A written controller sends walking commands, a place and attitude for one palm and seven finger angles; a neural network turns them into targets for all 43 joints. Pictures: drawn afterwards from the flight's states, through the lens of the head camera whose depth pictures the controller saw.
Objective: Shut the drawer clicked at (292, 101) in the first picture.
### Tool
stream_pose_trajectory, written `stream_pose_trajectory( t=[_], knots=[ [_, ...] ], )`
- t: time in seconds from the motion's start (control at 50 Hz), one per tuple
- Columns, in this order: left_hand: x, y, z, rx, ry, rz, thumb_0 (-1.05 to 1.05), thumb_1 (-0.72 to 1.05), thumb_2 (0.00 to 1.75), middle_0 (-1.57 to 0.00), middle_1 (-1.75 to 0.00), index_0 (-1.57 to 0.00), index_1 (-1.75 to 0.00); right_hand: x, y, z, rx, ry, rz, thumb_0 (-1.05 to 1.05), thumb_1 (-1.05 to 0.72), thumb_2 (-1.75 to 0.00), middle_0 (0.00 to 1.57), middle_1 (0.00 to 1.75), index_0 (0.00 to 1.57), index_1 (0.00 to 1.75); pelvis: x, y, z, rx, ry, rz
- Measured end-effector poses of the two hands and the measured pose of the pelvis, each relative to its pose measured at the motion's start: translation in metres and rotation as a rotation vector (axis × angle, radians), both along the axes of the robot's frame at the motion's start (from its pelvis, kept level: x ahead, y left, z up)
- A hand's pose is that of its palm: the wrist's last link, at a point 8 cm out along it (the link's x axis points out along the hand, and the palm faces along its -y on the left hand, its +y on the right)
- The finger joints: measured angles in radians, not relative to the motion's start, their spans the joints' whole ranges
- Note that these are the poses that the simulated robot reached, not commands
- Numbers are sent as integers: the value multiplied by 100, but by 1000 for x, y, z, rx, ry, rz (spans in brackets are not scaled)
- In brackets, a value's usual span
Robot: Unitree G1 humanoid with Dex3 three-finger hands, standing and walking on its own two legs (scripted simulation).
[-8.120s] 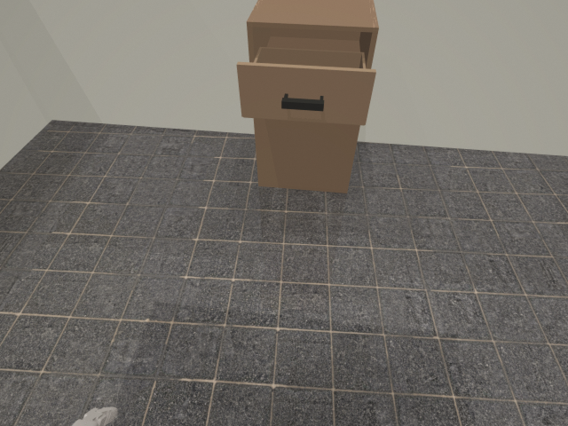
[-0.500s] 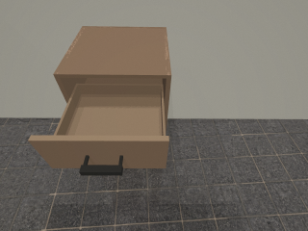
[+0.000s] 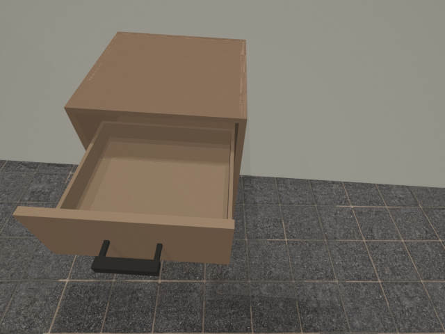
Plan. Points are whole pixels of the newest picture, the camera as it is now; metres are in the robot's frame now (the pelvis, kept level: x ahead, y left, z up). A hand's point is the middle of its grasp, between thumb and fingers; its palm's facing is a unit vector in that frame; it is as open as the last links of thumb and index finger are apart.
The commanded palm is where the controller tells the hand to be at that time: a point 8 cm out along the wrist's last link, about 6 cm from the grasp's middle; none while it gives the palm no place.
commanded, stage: come to a stop and stand still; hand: left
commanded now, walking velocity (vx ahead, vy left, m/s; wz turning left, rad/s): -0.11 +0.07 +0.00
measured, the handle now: (129, 256) +0.27 +0.21 -0.08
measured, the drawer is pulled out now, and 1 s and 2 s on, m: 0.30 0.30 0.30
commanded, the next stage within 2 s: look again from close up in 1.16 s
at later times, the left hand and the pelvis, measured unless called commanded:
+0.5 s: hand out of the picture -0.01 +0.23 -0.17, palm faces +0.00 -0.96 -0.26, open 7.3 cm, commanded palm none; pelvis -0.05 +0.03 -0.01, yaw -2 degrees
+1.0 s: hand out of the picture -0.13 +0.26 -0.18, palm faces +0.02 -0.98 -0.20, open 7.3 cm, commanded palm none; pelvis -0.09 +0.08 +0.00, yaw +0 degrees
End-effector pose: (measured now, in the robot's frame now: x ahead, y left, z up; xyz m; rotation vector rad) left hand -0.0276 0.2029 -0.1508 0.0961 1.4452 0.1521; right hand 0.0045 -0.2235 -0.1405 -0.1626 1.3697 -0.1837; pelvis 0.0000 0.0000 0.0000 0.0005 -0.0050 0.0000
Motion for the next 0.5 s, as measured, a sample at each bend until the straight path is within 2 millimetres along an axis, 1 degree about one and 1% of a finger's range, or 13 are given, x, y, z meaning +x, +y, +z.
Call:
stream_pose_trajectory(
  t=[0.08, 0.16, 0.2, 0.26, 0.34, 0.4, 0.44, 0.5],
  knots=[
    [16, 11, 5, 48, -47, 9, 2, 93, 90, -21, -30, -20, -30, 21, -10, 1, -10, -45, 25, 1, -92, -90, 20, 30, 20, 30, 0, -3, 0, 15, 11, 2],
    [24, 24, 11, 104, -81, -18, 2, 93, 90, -21, -30, -20, -30, 35, -16, -5, -1, -82, 34, 0, -91, -90, 20, 30, 20, 30, -10, -6, -3, 27, 30, -9],
    [24, 30, 14, 125, -93, -33, 1, 92, 90, -21, -30, -20, -30, 37, -17, -6, 5, -93, 39, 0, -91, -90, 20, 30, 19, 30, -16, -6, -3, 25, 28, -5],
    [18, 39, 17, 144, -105, -41, 1, 92, 90, -20, -29, -20, -30, 40, -14, -4, 10, -102, 50, 0, -91, -90, 20, 30, 19, 30, -23, -5, -2, 31, 17, -5],
    [8, 48, 19, 138, -102, -82, 1, 92, 90, -20, -29, -20, -30, 48, -6, 5, 14, -202, 24, 0, -91, -90, 20, 30, 20, 30, -34, 7, -1, 23, -7, -38],
    [9, 60, 14, 128, -129, -92, 1, 91, 90, -21, -30, -20, -30, 44, 0, 6, 1, -277, 18, 0, -90, -90, 20, 30, 20, 30, -38, 19, -8, -6, -34, -26],
    [12, 67, 9, 131, -169, -81, 1, 91, 90, -21, -30, -20, -30, 36, 5, 3, -3, -274, 32, 0, -90, -90, 20, 30, 20, 30, -42, 24, -12, 1, -36, -25],
    [15, 71, 10, 113, -216, -90, 1, 91, 90, -20, -29, -20, -30, 19, 17, 3, 0, -247, 42, 0, -90, -90, 20, 30, 19, 30, -54, 33, -11, -17, -44, -27]
  ],
)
